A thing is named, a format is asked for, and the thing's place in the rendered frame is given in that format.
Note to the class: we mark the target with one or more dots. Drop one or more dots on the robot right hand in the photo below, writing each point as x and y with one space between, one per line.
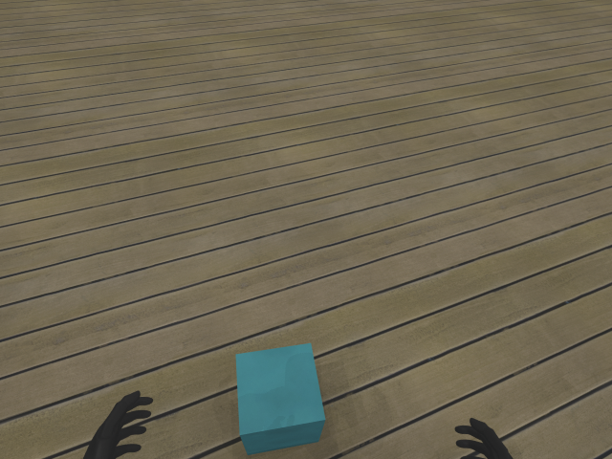
491 447

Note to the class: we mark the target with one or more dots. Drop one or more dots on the robot left hand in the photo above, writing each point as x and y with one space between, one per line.
108 435

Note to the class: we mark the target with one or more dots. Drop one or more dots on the carton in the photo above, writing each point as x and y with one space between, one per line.
279 401

